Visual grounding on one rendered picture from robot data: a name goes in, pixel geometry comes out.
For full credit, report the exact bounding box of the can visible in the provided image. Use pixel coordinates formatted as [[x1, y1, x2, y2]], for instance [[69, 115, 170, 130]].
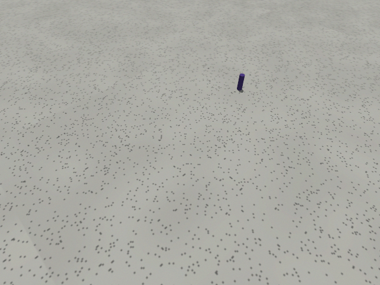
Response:
[[237, 74, 245, 90]]

